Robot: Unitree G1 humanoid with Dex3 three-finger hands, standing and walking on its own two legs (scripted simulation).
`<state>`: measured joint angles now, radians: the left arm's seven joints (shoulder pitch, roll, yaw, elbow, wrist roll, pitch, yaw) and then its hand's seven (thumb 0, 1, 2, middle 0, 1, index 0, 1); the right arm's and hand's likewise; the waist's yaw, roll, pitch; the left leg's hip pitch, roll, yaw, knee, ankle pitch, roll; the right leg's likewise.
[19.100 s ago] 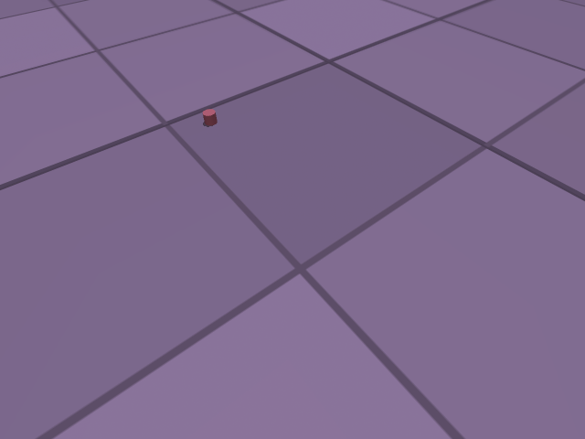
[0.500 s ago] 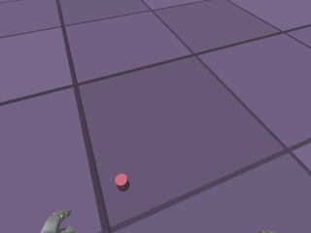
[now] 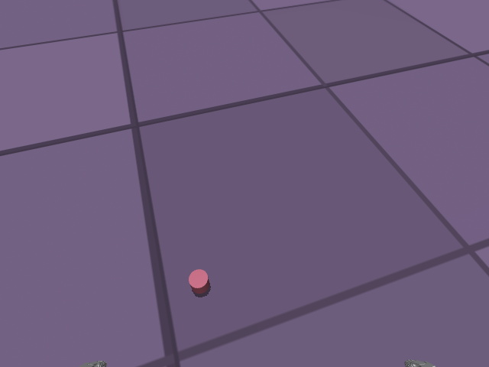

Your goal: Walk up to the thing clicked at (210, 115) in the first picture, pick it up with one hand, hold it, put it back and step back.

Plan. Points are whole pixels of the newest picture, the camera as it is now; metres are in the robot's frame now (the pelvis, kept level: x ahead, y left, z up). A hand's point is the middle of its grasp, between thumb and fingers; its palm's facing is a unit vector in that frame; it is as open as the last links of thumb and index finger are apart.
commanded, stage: walk up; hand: left
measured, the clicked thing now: (199, 281) +0.50 +0.22 -0.74
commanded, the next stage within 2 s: stand in 0.10 s
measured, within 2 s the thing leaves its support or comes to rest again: neither
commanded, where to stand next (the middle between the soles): +0.10 +0.00 m, yaw -3 degrees
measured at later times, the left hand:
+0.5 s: hand out of the picture +0.09 +0.25 -0.15, palm faces +0.00 -0.94 -0.35, open 7.4 cm
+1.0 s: hand out of the picture +0.10 +0.24 -0.15, palm faces -0.01 -0.94 -0.34, open 7.4 cm
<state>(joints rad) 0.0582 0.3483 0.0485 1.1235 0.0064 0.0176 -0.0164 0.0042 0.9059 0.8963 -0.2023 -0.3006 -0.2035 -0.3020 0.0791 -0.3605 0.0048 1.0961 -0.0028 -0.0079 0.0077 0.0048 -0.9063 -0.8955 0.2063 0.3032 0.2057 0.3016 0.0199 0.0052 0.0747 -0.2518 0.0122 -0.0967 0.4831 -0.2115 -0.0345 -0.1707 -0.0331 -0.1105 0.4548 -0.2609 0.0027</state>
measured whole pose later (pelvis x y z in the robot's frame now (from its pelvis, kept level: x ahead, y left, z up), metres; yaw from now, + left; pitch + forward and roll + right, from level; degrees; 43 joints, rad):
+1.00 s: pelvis +0.02 -0.01 +0.01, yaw -1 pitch -2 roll +0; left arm 0.09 0.34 0.02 1.15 0.01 -0.01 0.00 0.00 0.91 0.90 -0.20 -0.30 -0.20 -0.30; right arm 0.09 -0.36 0.02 1.13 -0.01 0.00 0.00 0.00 -0.91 -0.90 0.21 0.30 0.20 0.30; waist 0.01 0.02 0.05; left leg -0.14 0.04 -0.08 0.34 -0.18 -0.05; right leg -0.07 -0.01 -0.09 0.33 -0.23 -0.01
